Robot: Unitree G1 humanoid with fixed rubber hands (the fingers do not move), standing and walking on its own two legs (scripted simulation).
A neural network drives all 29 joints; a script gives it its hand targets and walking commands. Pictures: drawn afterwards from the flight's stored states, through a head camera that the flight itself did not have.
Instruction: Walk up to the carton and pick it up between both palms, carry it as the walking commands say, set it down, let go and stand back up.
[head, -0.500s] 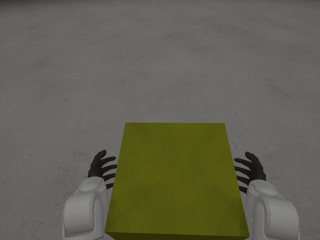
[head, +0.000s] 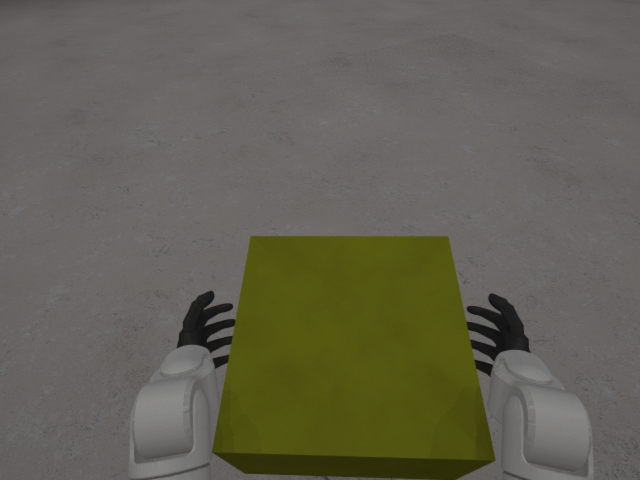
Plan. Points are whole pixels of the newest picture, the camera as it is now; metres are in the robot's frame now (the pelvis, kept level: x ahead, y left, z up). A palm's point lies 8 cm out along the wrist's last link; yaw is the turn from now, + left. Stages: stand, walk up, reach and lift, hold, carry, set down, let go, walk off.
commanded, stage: carry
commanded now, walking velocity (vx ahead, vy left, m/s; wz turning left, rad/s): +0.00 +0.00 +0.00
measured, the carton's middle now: (348, 353) +0.31 +0.00 +0.02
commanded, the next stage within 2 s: hold in 1.14 s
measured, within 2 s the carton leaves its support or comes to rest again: neither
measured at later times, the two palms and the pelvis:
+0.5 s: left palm (205, 358) +0.25 +0.16 +0.08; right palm (516, 365) +0.25 -0.18 +0.09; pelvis +0.00 -0.01 +0.00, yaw +0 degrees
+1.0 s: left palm (223, 363) +0.27 +0.15 +0.04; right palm (510, 372) +0.26 -0.19 +0.05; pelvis -0.01 -0.01 +0.00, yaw -1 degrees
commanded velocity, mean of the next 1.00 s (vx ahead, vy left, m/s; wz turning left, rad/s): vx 0.00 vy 0.00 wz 0.00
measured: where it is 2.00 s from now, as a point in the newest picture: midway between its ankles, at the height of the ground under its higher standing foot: outside the picture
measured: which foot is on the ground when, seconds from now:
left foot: down 0.00-1.00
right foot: down 0.00-1.00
